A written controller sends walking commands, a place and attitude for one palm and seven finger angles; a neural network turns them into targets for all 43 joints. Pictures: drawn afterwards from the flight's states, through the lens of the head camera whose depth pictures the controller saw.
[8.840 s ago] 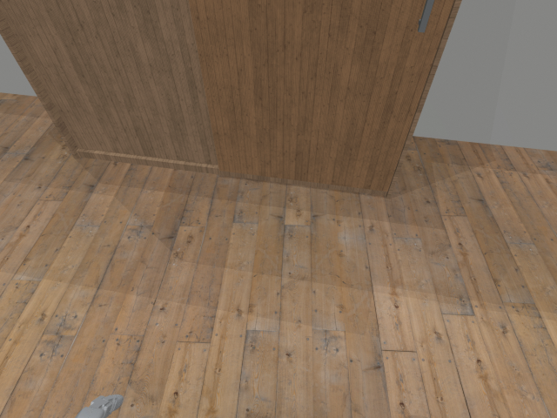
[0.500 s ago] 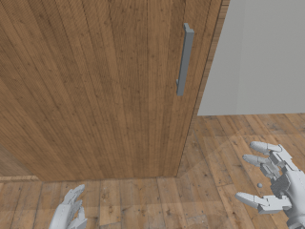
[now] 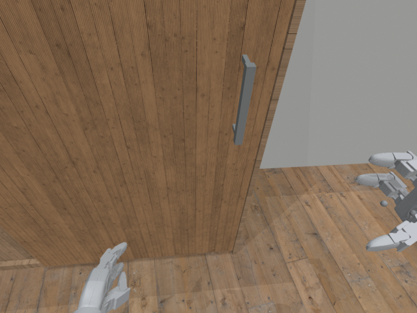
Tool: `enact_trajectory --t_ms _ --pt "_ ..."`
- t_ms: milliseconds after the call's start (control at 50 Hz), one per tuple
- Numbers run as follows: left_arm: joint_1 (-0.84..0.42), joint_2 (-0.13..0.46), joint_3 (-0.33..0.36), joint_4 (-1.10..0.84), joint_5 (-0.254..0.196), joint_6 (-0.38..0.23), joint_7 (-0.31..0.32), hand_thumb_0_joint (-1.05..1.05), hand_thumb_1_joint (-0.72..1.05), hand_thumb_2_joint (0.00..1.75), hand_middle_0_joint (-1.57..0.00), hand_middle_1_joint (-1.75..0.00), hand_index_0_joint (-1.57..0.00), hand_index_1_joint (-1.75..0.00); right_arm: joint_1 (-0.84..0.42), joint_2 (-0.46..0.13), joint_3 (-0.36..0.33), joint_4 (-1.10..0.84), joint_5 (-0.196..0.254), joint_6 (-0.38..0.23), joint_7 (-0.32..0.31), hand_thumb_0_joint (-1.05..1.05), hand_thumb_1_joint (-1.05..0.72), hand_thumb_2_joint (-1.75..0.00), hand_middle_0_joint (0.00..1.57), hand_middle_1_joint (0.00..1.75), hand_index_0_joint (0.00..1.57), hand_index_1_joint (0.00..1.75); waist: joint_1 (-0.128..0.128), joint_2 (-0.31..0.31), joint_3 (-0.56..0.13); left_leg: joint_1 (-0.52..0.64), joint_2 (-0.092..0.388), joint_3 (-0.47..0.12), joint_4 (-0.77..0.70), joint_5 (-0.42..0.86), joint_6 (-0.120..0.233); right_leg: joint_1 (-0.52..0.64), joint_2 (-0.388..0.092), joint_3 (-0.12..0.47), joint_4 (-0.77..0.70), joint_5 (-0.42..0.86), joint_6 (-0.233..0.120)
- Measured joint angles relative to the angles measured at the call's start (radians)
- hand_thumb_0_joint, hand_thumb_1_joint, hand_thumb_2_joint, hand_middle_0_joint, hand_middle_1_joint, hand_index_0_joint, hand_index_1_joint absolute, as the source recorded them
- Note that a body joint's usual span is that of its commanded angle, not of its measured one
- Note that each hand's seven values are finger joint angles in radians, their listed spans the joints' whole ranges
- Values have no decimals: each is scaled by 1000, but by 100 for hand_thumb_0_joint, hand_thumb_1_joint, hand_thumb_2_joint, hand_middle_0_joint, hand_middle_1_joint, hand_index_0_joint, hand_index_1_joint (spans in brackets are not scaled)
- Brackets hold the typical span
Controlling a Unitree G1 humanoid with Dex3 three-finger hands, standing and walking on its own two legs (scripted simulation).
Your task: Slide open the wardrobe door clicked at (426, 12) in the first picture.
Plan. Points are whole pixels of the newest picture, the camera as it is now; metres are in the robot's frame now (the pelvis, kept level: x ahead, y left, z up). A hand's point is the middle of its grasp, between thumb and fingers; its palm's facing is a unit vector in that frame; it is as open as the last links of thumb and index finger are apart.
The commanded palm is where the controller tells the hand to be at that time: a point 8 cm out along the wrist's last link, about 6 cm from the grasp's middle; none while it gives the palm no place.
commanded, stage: raise the hand with hooked fingers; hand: right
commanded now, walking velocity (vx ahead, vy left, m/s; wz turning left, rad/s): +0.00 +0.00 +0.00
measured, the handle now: (241, 103) +0.53 -0.06 +0.16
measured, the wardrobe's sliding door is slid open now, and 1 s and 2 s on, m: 0.00 0.00 0.00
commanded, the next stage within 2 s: move the hooked fingers beside the handle in 0.62 s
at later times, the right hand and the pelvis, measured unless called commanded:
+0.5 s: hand (385, 188) +0.28 -0.27 +0.17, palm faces +0.00 +1.00 -0.07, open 14.0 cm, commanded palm +0.24 -0.31 +0.18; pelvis +0.00 +0.00 +0.00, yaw +1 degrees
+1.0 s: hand (359, 175) +0.31 -0.24 +0.16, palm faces -0.05 +1.00 -0.05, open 14.0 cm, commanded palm +0.28 -0.28 +0.18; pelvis +0.00 +0.00 +0.00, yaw +0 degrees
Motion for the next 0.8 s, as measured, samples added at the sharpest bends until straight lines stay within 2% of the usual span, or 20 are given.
enact_trajectory --t_ms 240,320,440,800 --pt "18 29 12 6 -14 39 -5 1 90 90 -21 -30 -21 -30 -125 -68 -51 117 3 64 52 -1 50 -30 30 120 30 120 16 -3 0 15 -2 -7 -34 19 4 26 1 -8 -52 27 4" --pt "17 38 23 -6 -14 44 -11 1 90 90 -20 -30 -21 -30 -102 -54 -46 99 1 76 52 -1 50 -30 30 120 30 120 21 -2 2 10 -3 -14 -31 20 4 26 1 -15 -54 28 4" --pt "17 32 27 -10 -11 40 -5 1 90 90 -20 -30 -21 -30 -77 -24 -46 60 -3 57 28 -1 50 -30 30 121 30 120 17 6 5 19 -5 -16 -35 21 6 36 -1 -17 -59 30 5" --pt "6 14 8 -7 -13 44 2 1 90 90 -20 -30 -21 -30 -102 -28 -24 83 -13 68 26 -1 50 -30 30 121 30 120 8 0 8 30 -2 -10 -46 27 4 42 2 -10 -64 34 3"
